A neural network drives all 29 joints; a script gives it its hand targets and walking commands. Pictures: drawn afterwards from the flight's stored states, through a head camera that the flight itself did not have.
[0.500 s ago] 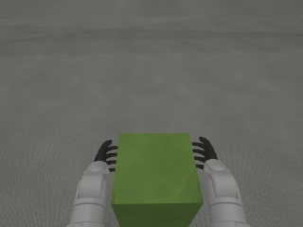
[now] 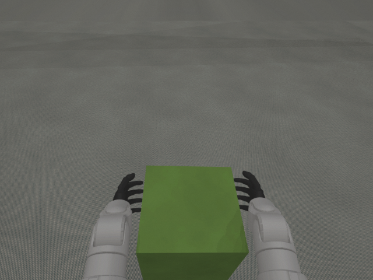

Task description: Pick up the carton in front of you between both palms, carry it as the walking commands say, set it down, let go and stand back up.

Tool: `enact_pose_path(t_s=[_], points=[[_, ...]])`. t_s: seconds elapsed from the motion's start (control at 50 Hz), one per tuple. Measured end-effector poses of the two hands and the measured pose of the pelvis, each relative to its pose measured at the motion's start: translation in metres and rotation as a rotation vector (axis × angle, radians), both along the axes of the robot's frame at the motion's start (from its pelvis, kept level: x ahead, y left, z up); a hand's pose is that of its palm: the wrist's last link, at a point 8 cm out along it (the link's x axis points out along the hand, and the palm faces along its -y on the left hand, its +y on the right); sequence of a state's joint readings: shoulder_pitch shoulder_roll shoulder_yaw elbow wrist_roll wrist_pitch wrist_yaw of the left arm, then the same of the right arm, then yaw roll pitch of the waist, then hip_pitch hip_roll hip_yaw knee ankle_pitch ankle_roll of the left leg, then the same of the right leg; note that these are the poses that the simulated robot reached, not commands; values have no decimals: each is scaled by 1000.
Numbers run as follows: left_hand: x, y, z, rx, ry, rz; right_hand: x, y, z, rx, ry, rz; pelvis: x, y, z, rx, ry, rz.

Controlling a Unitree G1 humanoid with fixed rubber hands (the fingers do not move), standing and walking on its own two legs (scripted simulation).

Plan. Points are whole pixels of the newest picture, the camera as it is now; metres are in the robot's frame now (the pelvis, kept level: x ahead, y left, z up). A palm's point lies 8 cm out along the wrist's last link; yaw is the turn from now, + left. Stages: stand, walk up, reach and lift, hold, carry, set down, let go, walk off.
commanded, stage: hold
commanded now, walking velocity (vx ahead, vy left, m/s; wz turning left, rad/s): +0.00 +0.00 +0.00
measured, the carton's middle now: (187, 227) +0.29 +0.00 -0.08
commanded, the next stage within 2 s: set down in 0.44 s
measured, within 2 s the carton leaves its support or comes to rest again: neither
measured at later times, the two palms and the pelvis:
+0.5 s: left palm (112, 202) +0.28 +0.17 +0.04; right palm (249, 206) +0.27 -0.13 +0.05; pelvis -0.01 +0.04 +0.00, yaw -3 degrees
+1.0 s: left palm (128, 211) +0.34 +0.17 -0.10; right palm (233, 216) +0.33 -0.12 -0.09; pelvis -0.03 +0.03 -0.04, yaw -3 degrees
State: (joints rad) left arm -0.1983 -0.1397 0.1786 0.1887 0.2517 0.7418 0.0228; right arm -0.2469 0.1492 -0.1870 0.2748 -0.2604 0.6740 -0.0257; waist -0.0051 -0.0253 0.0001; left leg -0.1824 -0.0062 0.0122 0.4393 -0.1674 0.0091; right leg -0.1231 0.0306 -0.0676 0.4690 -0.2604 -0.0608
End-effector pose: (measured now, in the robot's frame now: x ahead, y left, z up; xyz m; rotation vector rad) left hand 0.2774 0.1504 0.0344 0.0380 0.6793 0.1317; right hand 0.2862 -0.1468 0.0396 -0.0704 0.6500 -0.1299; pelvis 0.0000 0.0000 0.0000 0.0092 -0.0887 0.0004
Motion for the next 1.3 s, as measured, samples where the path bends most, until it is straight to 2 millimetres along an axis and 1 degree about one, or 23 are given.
enact_pose_path(t_s=[0.1, 0.2, 0.34, 0.54, 0.64, 0.74, 0.8, 0.86, 0.92, 1.0, 1.06, 1.1, 1.18, 1.3], points=[[7, -4, 3, 11, -5, -43, -6, -5, 4, 12, -4, -45, 2, 7, 1, -1, -35, -22], [9, 4, 5, 11, -9, -34, -6, 4, 8, 21, -9, -43, 2, 15, 1, -4, -57, -37], [7, 16, 6, 0, -7, -30, -6, 16, 11, 9, -5, -42, -1, 27, 1, -10, -69, -43], [6, 21, 6, -9, -5, -56, -15, 21, 11, 3, -2, -71, -8, 39, 0, -14, -71, -61], [16, 20, 1, -40, 5, -22, -7, 23, 6, 25, 6, -98, -14, 42, -4, -13, -67, -66], [34, 18, -13, -48, 15, 7, 12, 22, -8, 14, 18, -109, -21, 42, -13, -10, -36, -70], [46, 16, -29, -34, 26, 2, 24, 22, -22, -10, 30, -107, -24, 40, -18, -8, 10, -70], [56, 15, -54, -15, 41, -12, 32, 21, -46, -27, 47, -101, -26, 37, -24, -5, 88, -69], [62, 15, -86, -1, 48, -24, 37, 21, -78, -30, 55, -95, -29, 34, -30, -3, 187, -65], [65, 17, -132, 7, 38, -19, 40, 23, -127, -6, 46, -110, -33, 30, -42, -3, 330, -57], [69, 17, -166, 4, 22, -4, 45, 24, -161, 17, 29, -130, -36, 28, -56, -4, 437, -52], [74, 17, -185, 0, 10, 1, 50, 24, -180, 27, 15, -146, -37, 26, -68, -5, 505, -53], [88, 15, -211, -15, -19, 0, 60, 23, -205, 39, -15, -175, -38, 23, -93, -4, 610, -54], [105, 16, -240, -29, -27, -4, 76, 24, -233, 61, -29, -194, -40, 20, -124, -9, 705, -56]])
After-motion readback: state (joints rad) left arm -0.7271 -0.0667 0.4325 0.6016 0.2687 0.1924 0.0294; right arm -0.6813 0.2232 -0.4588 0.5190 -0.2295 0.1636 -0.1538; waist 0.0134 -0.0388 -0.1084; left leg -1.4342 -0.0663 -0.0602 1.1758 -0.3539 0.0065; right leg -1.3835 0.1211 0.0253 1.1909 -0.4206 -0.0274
